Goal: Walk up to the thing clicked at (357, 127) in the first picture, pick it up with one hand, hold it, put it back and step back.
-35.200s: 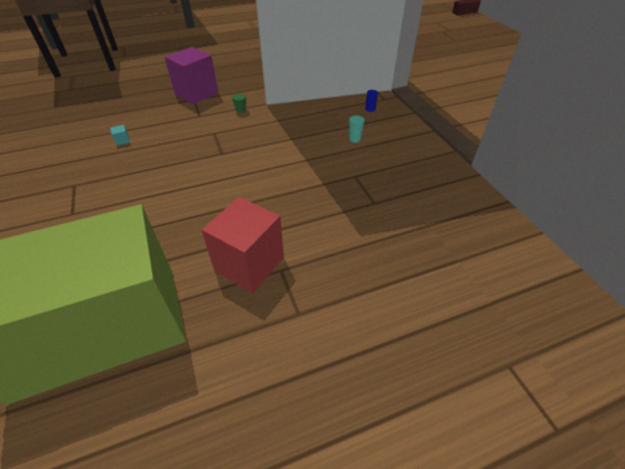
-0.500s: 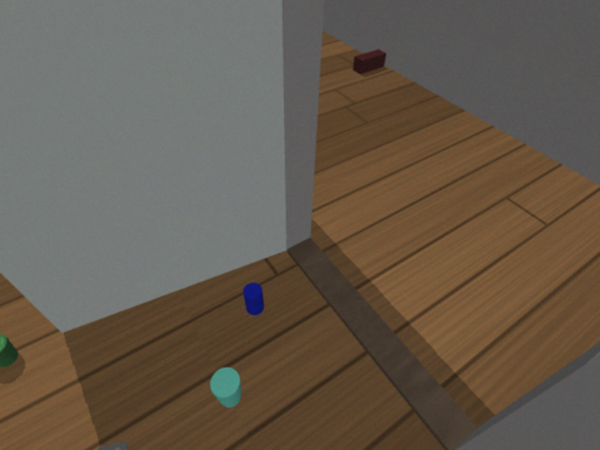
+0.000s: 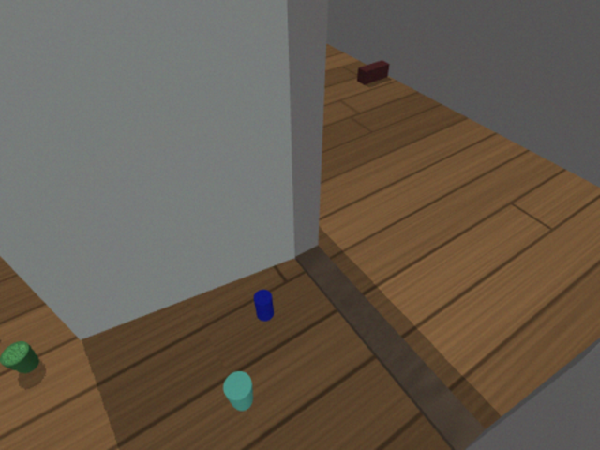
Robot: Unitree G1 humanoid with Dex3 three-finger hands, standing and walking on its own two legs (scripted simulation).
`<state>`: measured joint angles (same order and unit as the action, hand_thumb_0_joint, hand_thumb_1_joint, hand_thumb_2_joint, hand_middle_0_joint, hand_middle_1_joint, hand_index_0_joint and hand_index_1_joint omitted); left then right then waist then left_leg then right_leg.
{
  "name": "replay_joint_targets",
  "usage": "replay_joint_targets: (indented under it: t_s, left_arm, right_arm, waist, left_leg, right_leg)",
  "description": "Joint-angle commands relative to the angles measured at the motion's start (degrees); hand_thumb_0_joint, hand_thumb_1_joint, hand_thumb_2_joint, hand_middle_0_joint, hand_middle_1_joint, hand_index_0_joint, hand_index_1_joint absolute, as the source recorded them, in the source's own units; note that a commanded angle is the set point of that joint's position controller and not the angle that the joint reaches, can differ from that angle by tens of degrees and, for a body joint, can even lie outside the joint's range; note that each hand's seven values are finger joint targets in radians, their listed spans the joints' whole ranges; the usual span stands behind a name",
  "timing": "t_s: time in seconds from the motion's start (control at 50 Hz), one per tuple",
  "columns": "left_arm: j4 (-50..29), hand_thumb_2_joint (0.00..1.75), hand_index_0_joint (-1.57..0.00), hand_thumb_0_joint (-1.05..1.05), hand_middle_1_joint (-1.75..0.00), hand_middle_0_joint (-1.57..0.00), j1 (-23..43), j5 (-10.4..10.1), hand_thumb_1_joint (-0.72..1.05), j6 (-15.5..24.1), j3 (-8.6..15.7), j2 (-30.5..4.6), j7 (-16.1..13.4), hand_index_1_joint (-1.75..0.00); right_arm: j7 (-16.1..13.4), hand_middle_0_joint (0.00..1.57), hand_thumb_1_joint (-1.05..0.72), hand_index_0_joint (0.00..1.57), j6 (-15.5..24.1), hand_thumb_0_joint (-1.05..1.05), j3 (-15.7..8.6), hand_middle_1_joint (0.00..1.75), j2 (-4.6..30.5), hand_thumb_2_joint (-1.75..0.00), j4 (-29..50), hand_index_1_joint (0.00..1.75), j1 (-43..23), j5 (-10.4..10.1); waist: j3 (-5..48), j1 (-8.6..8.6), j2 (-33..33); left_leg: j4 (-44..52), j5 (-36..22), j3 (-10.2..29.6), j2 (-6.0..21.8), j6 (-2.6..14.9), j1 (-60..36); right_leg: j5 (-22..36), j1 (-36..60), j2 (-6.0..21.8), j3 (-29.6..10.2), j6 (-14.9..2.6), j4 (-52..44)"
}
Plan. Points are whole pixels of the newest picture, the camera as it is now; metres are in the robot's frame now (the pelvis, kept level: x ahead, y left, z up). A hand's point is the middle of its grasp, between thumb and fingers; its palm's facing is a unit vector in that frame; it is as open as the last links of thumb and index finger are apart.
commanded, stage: stand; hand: left
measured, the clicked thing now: (240, 393) +0.45 +0.22 -0.71
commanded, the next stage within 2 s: step back in 1.40 s
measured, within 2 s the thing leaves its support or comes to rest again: neither
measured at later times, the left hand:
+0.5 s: hand out of the picture +0.06 +0.24 -0.16, palm faces -0.04 -0.94 -0.34, open 7.4 cm
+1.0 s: hand out of the picture +0.12 +0.24 -0.15, palm faces -0.04 -0.94 -0.33, open 7.4 cm
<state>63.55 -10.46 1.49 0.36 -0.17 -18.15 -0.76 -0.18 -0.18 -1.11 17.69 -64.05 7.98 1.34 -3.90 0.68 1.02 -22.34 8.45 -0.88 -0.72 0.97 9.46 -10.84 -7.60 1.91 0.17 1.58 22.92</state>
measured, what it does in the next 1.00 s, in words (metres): stands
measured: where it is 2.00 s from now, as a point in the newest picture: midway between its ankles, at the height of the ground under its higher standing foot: outside the picture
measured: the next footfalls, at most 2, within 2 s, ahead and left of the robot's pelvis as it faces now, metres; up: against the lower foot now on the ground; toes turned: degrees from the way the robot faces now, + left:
none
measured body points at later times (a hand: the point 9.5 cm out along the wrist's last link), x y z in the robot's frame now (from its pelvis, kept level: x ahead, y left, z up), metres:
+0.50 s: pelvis +0.01 -0.01 +0.00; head +0.02 -0.01 +0.45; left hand +0.06 +0.29 -0.13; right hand +0.07 -0.30 -0.14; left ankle +0.05 +0.11 -0.74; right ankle +0.02 -0.14 -0.74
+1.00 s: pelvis +0.03 +0.00 +0.01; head +0.04 -0.01 +0.45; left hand +0.12 +0.29 -0.13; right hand +0.10 -0.30 -0.13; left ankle +0.05 +0.11 -0.74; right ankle +0.02 -0.14 -0.74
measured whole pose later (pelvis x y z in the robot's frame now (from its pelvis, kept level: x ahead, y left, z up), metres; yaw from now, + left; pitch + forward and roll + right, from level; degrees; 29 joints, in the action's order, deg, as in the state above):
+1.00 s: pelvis +0.03 +0.00 +0.01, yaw -1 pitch -3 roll +0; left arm 65.5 -5.2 0.8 0.4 0.2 -18.7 -0.3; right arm -0.4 0.4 -0.5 19.3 -66.6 5.3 0.8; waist -3.2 -0.4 0.2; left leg -18.3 9.3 -1.8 -0.1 0.5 6.5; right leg -10.9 -4.7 1.3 -0.7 1.4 18.1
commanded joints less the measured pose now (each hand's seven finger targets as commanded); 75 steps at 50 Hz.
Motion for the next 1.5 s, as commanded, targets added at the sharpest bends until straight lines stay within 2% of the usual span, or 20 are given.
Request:
replay_joint_targets:
  t_s: [0.0,0.04,0.16,0.24,0.28,0.38,0.68,0.7,0.82,0.84,0.98,1.1,1.16,1.28,1.32,1.36,1.38,1.4,1.44,1.48]
  left_arm:
    - [-2.4,0.9,-0.2,0.0,-0.3,-0.2,3.0,0.0,0.9,1.5,2.4,-11.7,-0.7,-0.3]
    - [-1.8,0.9,-0.2,0.0,-0.3,-0.2,2.5,-0.1,0.9,1.4,2.3,-11.8,-0.6,-0.3]
    - [-0.9,0.9,-0.2,0.0,-0.3,-0.2,2.8,-0.1,0.9,1.4,2.2,-11.6,-0.5,-0.3]
    - [-0.6,0.9,-0.2,0.0,-0.3,-0.2,2.8,-0.1,0.9,1.3,2.3,-12.1,-0.4,-0.3]
    - [-0.2,0.9,-0.2,0.0,-0.3,-0.2,2.6,-0.2,0.9,1.3,2.2,-12.0,-0.3,-0.3]
    - [-0.3,0.9,-0.2,0.0,-0.3,-0.2,4.1,-0.3,0.9,1.7,2.4,-12.4,-0.5,-0.3]
    - [-0.5,0.9,-0.2,0.0,-0.3,-0.2,5.4,-0.7,0.9,1.5,2.6,-12.2,-0.4,-0.3]
    - [-0.7,0.9,-0.2,0.0,-0.3,-0.2,5.7,-0.6,0.9,1.6,2.6,-12.2,-0.4,-0.3]
    - [-0.7,0.9,-0.2,0.0,-0.3,-0.2,6.4,-0.8,0.9,1.4,2.6,-12.2,-0.4,-0.3]
    - [-0.8,0.9,-0.2,0.0,-0.3,-0.2,6.9,-0.8,0.9,1.3,2.7,-12.2,-0.4,-0.3]
    - [-0.9,0.9,-0.2,0.0,-0.3,-0.2,6.9,-0.8,0.9,1.3,2.6,-12.3,-0.3,-0.3]
    - [-1.4,0.9,-0.2,0.0,-0.3,-0.2,6.8,-0.8,0.9,1.4,2.6,-12.2,-0.3,-0.3]
    - [-1.4,0.9,-0.2,0.0,-0.3,-0.2,7.0,-0.8,0.9,1.4,2.5,-12.2,-0.3,-0.3]
    - [-1.0,0.9,-0.2,0.0,-0.3,-0.2,6.2,-0.8,0.9,1.1,2.5,-12.4,-0.1,-0.3]
    - [-1.2,0.9,-0.2,0.0,-0.3,-0.2,6.6,-0.8,0.9,1.2,2.5,-12.4,-0.2,-0.3]
    - [-1.5,0.9,-0.2,0.0,-0.3,-0.2,6.4,-0.8,0.9,1.3,2.6,-12.8,-0.2,-0.3]
    - [-2.9,0.9,-0.2,0.0,-0.3,-0.2,6.4,-1.8,0.9,0.7,4.7,-17.3,-0.4,-0.3]
    - [-3.9,0.9,-0.2,0.0,-0.3,-0.2,5.8,-1.9,0.9,0.4,4.8,-16.7,-0.6,-0.3]
    - [-5.3,0.9,-0.2,0.0,-0.3,-0.2,5.4,-1.8,0.9,0.1,4.6,-15.1,-0.8,-0.3]
    - [-6.6,0.9,-0.2,0.0,-0.3,-0.2,4.4,-1.6,0.9,-0.5,4.5,-13.9,-0.6,-0.3]
  right_arm:
    - [-0.6,0.2,-0.9,0.2,1.4,0.0,-2.1,0.3,11.4,-0.9,2.6,0.3,-2.7,0.1]
    - [-0.5,0.2,-0.9,0.2,1.3,0.0,-2.0,0.3,11.9,-0.9,2.2,0.3,-2.9,-0.1]
    - [-0.4,0.2,-0.9,0.2,1.3,0.0,-2.0,0.3,12.1,-0.9,1.8,0.3,-3.5,-0.2]
    - [-0.4,0.2,-0.9,0.2,1.2,0.0,-1.9,0.3,12.5,-0.9,1.5,0.3,-3.1,-0.2]
    - [-0.4,0.2,-0.9,0.2,1.2,0.0,-1.8,0.3,12.5,-0.9,1.4,0.3,-3.1,-0.3]
    - [-0.3,0.2,-0.9,0.2,1.5,0.0,-1.5,0.3,12.0,-0.9,1.3,0.3,-2.8,-0.5]
    - [-0.7,0.2,-0.9,0.2,1.8,0.0,-1.2,0.3,12.8,-0.9,0.3,0.3,-3.3,-0.5]
    - [-0.7,0.2,-0.9,0.2,1.9,0.0,-1.2,0.3,12.8,-0.9,0.6,0.3,-3.5,-0.5]
    - [-0.8,0.2,-0.9,0.2,1.9,0.0,-1.3,0.3,13.2,-0.9,0.3,0.3,-3.8,-0.5]
    - [-0.8,0.2,-0.9,0.2,1.9,0.0,-1.3,0.3,13.0,-0.9,0.3,0.3,-3.4,-0.5]
    - [-0.6,0.2,-0.9,0.2,2.0,0.0,-1.4,0.3,13.1,-0.9,0.5,0.3,-4.5,-0.5]
    - [-0.7,0.2,-0.9,0.2,2.2,0.0,-1.6,0.3,13.9,-0.9,0.9,0.3,-5.0,-0.5]
    - [-0.8,0.2,-0.9,0.2,2.1,0.0,-1.6,0.3,13.8,-0.9,0.7,0.3,-4.5,-0.6]
    - [-0.6,0.2,-0.9,0.2,1.9,0.0,-1.5,0.3,13.6,-0.9,0.6,0.3,-4.8,-0.6]
    - [-0.5,0.2,-0.9,0.2,2.0,0.0,-1.6,0.3,13.6,-0.9,0.6,0.3,-4.5,-0.6]
    - [-0.5,0.2,-0.9,0.2,2.0,0.0,-1.6,0.3,13.8,-0.9,0.8,0.3,-4.7,-0.6]
    - [-0.2,0.2,-0.9,0.2,0.9,0.0,-2.8,0.3,16.8,-0.9,2.2,0.3,-6.3,-0.9]
    - [-0.2,0.2,-0.9,0.2,0.5,0.0,-3.1,0.3,16.7,-0.9,3.1,0.3,-5.2,-1.2]
    - [-0.2,0.2,-0.9,0.2,0.2,0.0,-3.7,0.3,17.2,-0.9,3.8,0.3,-3.9,-1.4]
    - [0.0,0.2,-0.9,0.2,-0.3,0.0,-4.5,0.3,18.1,-0.9,5.8,0.3,-4.6,-1.4]
  waist:
    - [1.5,-0.46,-1.0]
    - [0.1,-0.13,-0.3]
    - [1.5,-0.32,-0.6]
    - [0.6,-0.48,-0.1]
    - [0.8,-0.47,-0.7]
    - [3.7,-1.06,-1.9]
    - [4.9,-0.75,-1.5]
    - [5.6,-0.71,-1.3]
    - [5.4,-0.85,-1.5]
    - [4.4,-1.14,-1.3]
    - [5.0,-0.8,-1.1]
    - [7.7,-0.77,-0.4]
    - [7.1,-1.04,-1.0]
    - [3.5,-0.84,-0.9]
    - [3.8,-1.03,-1.2]
    - [4.9,-1.01,-1.5]
    - [-1.4,-1.05,-2.6]
    - [0.5,-1.32,-1.6]
    - [3.9,-1.82,0.5]
    - [6.1,-1.85,3.6]
  left_leg:
    - [7.6,8.6,7.8,6.9,0.25,-0.4]
    - [8.6,11.5,8.2,6.7,0.15,0.9]
    - [8.2,9.7,7.8,7.2,0.34,0.2]
    - [8.5,12.7,8.1,7.1,0.42,1.7]
    - [8.5,11.8,8.1,7.2,0.43,1.0]
    - [6.5,3.5,6.6,7.3,0.64,-2.5]
    - [6.5,-4.9,5.7,7.9,0.3,-4.4]
    - [6.2,-7.4,5.5,8.0,0.3,-5.0]
    - [6.3,-8.7,5.3,8.3,0.03,-6.0]
    - [6.8,-6.2,5.2,8.1,-0.04,-4.5]
    - [7.1,-6.4,5.3,8.2,0.04,-5.1]
    - [6.0,-12.2,4.9,8.8,0.27,-7.7]
    - [6.1,-11.7,4.9,8.8,0.28,-7.4]
    - [8.3,-3.8,5.4,8.3,0.11,-5.1]
    - [8.0,-4.1,5.4,8.3,0.09,-5.2]
    - [7.6,-5.0,5.4,8.4,0.47,-5.8]
    - [2.5,-13.6,6.3,7.7,1.26,-1.5]
    - [1.3,-16.4,5.9,8.3,1.96,-1.8]
    - [1.7,-20.0,6.7,10.3,4.28,-2.0]
    - [1.8,-19.3,8.5,12.6,7.07,-1.0]
  right_leg:
    - [-4.3,-3.3,4.3,-5.4,-2.27,-6.2]
    - [-6.2,-3.9,3.9,-5.1,-2.07,-6.3]
    - [-5.0,-3.2,4.5,-5.7,-2.35,-6.5]
    - [-6.8,-3.6,4.3,-5.7,-2.36,-6.8]
    - [-6.5,-4.0,4.3,-5.8,-2.49,-6.7]
    - [-0.9,-2.3,5.5,-6.6,-2.71,-7.3]
    - [7.9,1.3,5.5,-5.9,-2.1,-7.1]
    - [9.6,1.7,5.6,-5.7,-2.09,-6.8]
    - [9.4,1.5,5.5,-5.5,-1.97,-7.0]
    - [8.1,1.6,5.4,-5.7,-1.93,-7.4]
    - [8.0,1.9,5.5,-5.5,-1.95,-7.7]
    - [12.7,2.9,5.7,-5.1,-1.94,-6.7]
    - [12.3,2.7,5.7,-5.1,-1.97,-6.9]
    - [5.5,0.7,5.2,-5.2,-2.13,-7.8]
    - [5.4,0.8,5.3,-5.4,-2.12,-7.9]
    - [7.1,1.4,5.6,-5.7,-2.2,-8.0]
    - [15.0,-4.3,4.2,-5.9,-2.63,-2.4]
    - [15.4,-4.0,3.7,-4.9,-2.92,-0.1]
    - [12.0,-2.7,1.8,-2.9,-3.22,4.9]
    - [6.0,-3.6,-0.4,-1.5,-3.08,10.0]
